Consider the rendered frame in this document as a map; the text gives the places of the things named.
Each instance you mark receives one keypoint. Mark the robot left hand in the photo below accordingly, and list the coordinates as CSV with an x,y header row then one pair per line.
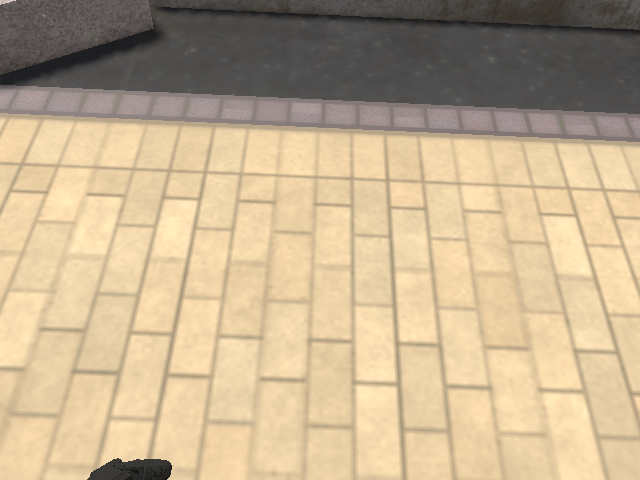
x,y
147,469

